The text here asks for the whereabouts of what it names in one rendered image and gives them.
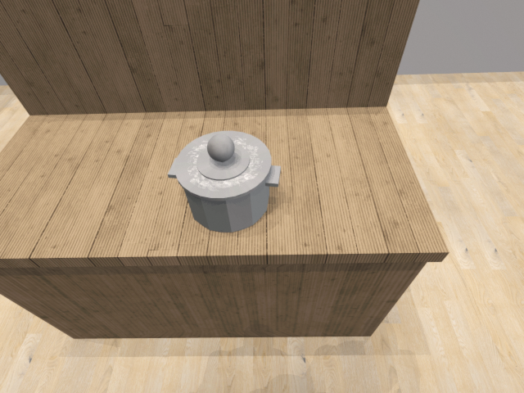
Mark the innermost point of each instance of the table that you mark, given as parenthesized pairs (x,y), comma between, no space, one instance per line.
(98,241)

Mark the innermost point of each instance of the lid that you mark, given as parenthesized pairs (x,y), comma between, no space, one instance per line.
(208,179)

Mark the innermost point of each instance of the knob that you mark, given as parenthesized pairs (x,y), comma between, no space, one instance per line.
(220,147)

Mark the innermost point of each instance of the pot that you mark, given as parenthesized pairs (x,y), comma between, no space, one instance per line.
(236,214)

